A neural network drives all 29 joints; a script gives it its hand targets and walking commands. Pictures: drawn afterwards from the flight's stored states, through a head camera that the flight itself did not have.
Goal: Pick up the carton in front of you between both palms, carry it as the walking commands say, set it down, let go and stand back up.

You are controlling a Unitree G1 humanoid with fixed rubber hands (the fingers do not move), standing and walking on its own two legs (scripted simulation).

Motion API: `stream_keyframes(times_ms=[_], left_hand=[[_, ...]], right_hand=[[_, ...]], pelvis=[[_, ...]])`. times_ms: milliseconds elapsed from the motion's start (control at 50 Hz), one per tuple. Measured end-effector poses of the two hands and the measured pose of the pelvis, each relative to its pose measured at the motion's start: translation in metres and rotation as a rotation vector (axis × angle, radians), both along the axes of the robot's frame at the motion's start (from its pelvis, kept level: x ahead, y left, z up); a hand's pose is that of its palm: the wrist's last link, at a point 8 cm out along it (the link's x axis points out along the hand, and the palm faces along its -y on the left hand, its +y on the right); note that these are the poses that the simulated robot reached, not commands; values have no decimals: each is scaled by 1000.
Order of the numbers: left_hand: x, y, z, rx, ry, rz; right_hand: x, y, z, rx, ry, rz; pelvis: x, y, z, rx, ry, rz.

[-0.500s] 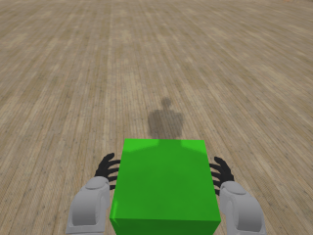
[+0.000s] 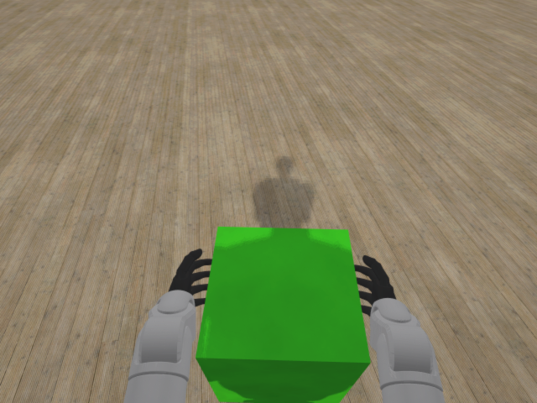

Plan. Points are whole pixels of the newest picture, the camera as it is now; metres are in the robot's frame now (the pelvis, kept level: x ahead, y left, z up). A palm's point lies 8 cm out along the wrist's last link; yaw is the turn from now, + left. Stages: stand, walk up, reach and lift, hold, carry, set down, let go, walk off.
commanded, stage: carry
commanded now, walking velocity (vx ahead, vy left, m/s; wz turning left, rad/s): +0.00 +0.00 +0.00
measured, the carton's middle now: (280, 320) +0.30 +0.00 -0.04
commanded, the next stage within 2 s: hold in 0.62 s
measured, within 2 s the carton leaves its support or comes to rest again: neither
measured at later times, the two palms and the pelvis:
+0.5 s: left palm (187, 305) +0.28 +0.14 +0.04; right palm (390, 313) +0.28 -0.16 +0.04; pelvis -0.01 -0.01 +0.00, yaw +0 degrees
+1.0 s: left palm (216, 291) +0.30 +0.10 +0.05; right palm (424, 349) +0.22 -0.19 +0.05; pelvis -0.01 +0.03 +0.01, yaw -14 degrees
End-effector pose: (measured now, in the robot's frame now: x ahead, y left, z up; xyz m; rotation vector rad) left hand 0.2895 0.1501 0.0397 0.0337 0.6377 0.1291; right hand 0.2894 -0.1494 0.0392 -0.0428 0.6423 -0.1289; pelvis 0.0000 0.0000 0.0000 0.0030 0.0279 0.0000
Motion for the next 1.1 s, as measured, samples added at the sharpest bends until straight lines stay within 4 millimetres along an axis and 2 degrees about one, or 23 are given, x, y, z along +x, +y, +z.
stream_keyframes(times_ms=[180, 620, 700, 820, 900, 980, 1100], left_hand=[[-9, -4, -3, 4, 26, 0], [-12, -12, -2, 6, 23, 0], [-17, -16, -2, 9, 24, -15], [-6, -43, -1, 17, 28, -150], [3, -55, 4, 18, 20, -231], [9, -53, 6, 8, 19, -262], [11, -33, 6, -6, 25, -256]], right_hand=[[-9, -4, -3, -2, 26, 5], [-12, -12, -3, -1, 23, 2], [-21, -16, -3, -19, 26, 2], [-49, -40, -2, -11, 32, -133], [-63, -48, 3, -8, 25, -217], [-67, -43, 7, -11, 25, -252], [-63, -23, 12, -26, 34, -245]], pelvis=[[-2, -4, -1, 2, -4, 0], [-7, -12, -2, 5, -6, 0], [-9, -12, 6, 15, -72, -64], [-13, -1, 12, -6, -117, -157], [-14, 11, 12, -13, -132, -205], [-14, 24, 13, -16, -139, -234], [-13, 43, 13, -19, -141, -255]])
